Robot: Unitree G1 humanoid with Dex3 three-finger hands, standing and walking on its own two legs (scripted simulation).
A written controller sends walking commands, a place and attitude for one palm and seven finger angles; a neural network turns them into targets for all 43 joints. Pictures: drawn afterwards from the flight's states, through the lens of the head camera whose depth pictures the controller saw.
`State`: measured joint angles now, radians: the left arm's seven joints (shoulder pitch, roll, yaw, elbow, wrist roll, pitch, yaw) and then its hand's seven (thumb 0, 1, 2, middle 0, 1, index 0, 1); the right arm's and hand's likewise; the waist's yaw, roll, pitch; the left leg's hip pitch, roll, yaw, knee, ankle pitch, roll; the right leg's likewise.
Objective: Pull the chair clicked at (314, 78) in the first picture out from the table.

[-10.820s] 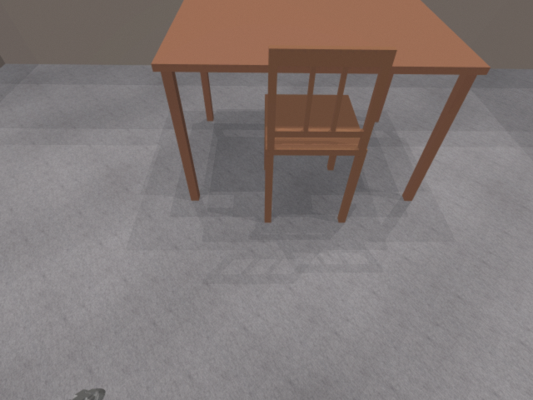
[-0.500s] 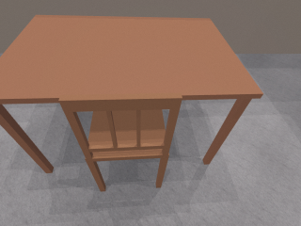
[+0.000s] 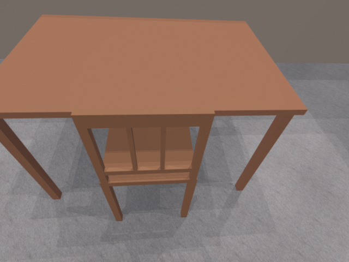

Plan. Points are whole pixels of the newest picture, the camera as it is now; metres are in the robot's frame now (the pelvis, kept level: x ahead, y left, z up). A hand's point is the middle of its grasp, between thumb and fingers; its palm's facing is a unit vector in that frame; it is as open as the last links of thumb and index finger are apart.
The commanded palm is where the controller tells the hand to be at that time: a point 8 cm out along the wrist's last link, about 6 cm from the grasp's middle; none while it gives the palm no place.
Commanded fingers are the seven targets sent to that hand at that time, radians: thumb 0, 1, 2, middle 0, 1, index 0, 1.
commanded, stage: raise the hand toward the chair's back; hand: left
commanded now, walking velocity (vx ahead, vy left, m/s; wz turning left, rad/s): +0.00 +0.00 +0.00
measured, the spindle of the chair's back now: (132, 149) +0.47 +0.17 -0.11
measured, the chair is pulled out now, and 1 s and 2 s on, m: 0.00 0.00 0.00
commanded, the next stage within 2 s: none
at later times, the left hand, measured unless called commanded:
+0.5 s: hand (104, 257) +0.14 +0.16 -0.06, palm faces +0.29 -0.96 -0.06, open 10.4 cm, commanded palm +0.14 +0.21 -0.06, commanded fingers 0.00 0.22 0.61 -0.13 -0.19 -0.13 -0.19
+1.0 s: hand (114, 223) +0.21 +0.16 -0.05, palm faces +0.15 -0.99 -0.05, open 14.7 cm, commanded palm +0.18 +0.22 -0.05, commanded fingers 0.00 -0.36 0.36 -0.07 -0.10 -0.07 -0.10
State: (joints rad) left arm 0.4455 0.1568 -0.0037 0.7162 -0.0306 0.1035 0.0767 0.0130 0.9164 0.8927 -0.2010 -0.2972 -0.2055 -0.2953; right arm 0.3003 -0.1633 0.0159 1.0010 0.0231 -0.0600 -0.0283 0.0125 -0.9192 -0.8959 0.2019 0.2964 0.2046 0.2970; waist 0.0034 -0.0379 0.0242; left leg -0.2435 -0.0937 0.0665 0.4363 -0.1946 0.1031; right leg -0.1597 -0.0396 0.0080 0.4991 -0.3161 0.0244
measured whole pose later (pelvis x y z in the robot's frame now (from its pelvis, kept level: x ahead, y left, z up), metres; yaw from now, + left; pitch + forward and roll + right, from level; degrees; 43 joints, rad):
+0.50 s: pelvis -0.02 -0.05 -0.11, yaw +3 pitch +15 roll -2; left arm 0.57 0.19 0.12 -0.04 -0.23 -0.60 -0.07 0.02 0.45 0.70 -0.15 -0.23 -0.16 -0.22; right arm 0.15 -0.24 -0.01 0.49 0.01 -0.20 -0.03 0.01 -0.90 -0.90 0.20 0.30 0.20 0.30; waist 0.05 -0.01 -0.17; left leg -1.00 -0.03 -0.02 1.25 -0.52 0.04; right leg -0.93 0.06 -0.17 1.21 -0.56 -0.12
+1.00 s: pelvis +0.00 -0.05 -0.09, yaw +1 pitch +18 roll -1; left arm 0.44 0.19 0.17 0.03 -0.28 -0.50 -0.18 0.00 -0.13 0.45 -0.10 -0.14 -0.10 -0.13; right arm 0.21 -0.26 -0.04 0.60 0.03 -0.17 -0.06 0.02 -0.90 -0.90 0.20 0.30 0.20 0.30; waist -0.01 0.02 -0.16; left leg -0.96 -0.03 0.02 1.16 -0.51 0.05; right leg -0.91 0.06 -0.12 1.13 -0.55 -0.10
